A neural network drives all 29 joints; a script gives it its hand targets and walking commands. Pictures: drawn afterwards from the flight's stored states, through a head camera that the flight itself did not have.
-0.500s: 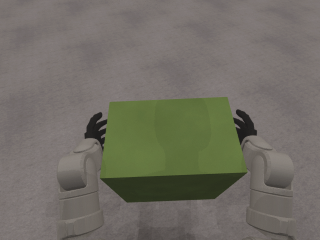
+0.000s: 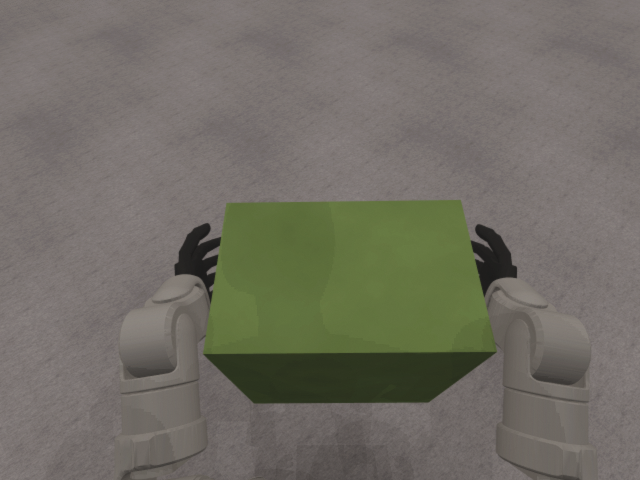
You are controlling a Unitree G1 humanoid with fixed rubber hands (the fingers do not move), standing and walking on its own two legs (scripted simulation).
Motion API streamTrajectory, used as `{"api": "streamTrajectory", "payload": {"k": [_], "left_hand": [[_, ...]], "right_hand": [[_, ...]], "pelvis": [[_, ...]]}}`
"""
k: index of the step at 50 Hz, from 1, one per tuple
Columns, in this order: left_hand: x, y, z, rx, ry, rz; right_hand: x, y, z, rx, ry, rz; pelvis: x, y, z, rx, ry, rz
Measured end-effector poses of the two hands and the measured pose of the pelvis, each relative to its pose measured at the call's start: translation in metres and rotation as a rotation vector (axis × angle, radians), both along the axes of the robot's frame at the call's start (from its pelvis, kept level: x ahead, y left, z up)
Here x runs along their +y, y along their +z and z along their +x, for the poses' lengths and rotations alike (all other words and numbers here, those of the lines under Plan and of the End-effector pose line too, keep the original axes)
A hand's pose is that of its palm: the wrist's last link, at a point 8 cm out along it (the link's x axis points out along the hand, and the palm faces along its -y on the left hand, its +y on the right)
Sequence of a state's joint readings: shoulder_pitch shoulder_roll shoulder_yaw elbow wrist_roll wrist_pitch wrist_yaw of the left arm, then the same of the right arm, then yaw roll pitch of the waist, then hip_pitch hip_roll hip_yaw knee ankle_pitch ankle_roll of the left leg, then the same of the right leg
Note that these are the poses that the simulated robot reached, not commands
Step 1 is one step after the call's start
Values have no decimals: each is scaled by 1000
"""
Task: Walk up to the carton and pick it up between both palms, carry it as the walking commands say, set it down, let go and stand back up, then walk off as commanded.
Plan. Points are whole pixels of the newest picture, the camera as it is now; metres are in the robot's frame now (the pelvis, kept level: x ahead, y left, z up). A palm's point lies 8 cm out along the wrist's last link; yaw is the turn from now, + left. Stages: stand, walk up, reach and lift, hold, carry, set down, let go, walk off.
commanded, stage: carry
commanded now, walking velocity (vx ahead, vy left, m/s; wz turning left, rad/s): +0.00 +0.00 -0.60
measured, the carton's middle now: (341, 316) +0.32 -0.01 +0.02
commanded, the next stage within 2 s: none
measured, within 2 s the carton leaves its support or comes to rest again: neither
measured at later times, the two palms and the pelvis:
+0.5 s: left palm (261, 292) +0.31 +0.08 +0.11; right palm (609, 386) +0.20 -0.25 +0.11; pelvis -0.06 +0.00 -0.01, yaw -19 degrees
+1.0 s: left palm (322, 354) +0.24 +0.01 +0.10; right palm out of the picture +0.05 -0.27 +0.11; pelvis -0.13 +0.03 +0.01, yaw -35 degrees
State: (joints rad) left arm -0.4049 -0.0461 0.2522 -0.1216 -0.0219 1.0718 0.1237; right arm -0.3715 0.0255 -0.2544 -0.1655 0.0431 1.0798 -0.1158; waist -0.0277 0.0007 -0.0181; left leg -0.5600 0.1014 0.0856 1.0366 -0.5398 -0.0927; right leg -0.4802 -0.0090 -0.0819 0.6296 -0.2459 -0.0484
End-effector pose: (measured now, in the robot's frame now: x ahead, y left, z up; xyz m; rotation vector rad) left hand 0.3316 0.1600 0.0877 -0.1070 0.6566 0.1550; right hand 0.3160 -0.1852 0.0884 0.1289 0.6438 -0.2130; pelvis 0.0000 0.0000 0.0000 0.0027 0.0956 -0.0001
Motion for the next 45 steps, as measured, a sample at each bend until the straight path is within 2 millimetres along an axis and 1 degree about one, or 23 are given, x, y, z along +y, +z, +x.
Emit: {"api": "streamTrajectory", "payload": {"k": [4, 6, 9, 13, 15, 17, 20, 22, 24, 26, 29, 32, 34, 36, 38, 43, 45], "left_hand": [[-12, 0, -4, -25, -36, -19], [-13, 0, -7, -36, -50, -28], [-9, 0, -13, -50, -72, -41], [-5, 2, -21, -23, -108, -40], [-8, 6, -23, -11, -124, -44], [-15, 11, -22, -16, -146, -43], [-33, 21, -20, -40, -191, -31], [-50, 24, -20, -51, -226, -19], [-71, 24, -21, -57, -258, -8], [-93, 20, -26, -47, -293, 3], [-120, 8, -40, -6, -347, 17], [-140, 1, -52, 11, -392, 11], [-148, 1, -58, 0, -413, -5], [-153, 1, -64, -16, -428, -21], [-153, 2, -68, -28, -440, -34], [-141, 1, -78, -39, -469, -62], [-137, 2, -83, -26, -488, -55]], "right_hand": [[-12, 6, -17, -26, -50, -1], [-12, 10, -24, -37, -62, -12], [-6, 15, -36, -48, -76, -36], [-1, 16, -57, -21, -104, -44], [-3, 17, -67, -8, -122, -46], [-8, 21, -75, -13, -143, -47], [-24, 25, -88, -36, -179, -49], [-38, 25, -98, -45, -206, -48], [-55, 21, -110, -49, -234, -43], [-74, 13, -125, -39, -266, -35], [-95, 4, -154, 2, -318, -20], [-109, 1, -181, 15, -380, -4], [-114, 3, -195, 0, -413, -2], [-115, 7, -205, -18, -437, -8], [-114, 11, -213, -31, -451, -19], [-97, 20, -231, -40, -477, -51], [-90, 20, -241, -27, -493, -47]], "pelvis": [[4, -1, -11, 4, -47, 6], [8, -2, -17, 6, -70, 6], [16, -5, -24, 3, -104, 9], [20, 1, -33, -8, -164, -14], [20, 4, -37, -16, -191, -24], [18, 6, -41, -19, -216, -35], [14, 5, -49, -16, -255, -41], [8, 2, -55, -11, -283, -38], [0, -4, -60, -9, -312, -26], [-4, -7, -67, -6, -332, -39], [-5, -3, -77, -8, -356, -17], [-3, 0, -87, -9, -386, -2], [0, 0, -94, -6, -408, 4], [4, 0, -101, -1, -430, 7], [9, -1, -106, 3, -452, 8], [23, -4, -117, 1, -507, 8], [27, -1, -121, 3, -541, -12]]}}
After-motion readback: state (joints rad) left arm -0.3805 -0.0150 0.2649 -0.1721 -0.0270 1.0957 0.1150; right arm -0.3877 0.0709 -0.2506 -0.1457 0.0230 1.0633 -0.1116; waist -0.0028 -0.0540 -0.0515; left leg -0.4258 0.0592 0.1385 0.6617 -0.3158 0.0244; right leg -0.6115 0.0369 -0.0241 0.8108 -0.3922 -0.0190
